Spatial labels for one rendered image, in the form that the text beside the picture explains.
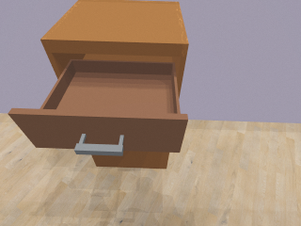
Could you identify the cabinet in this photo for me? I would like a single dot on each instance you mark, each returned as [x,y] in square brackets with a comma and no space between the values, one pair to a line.
[121,30]

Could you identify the drawer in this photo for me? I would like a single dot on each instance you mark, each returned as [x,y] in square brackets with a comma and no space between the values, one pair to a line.
[106,99]

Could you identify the handle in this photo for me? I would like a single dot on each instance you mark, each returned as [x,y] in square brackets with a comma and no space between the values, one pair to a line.
[99,149]

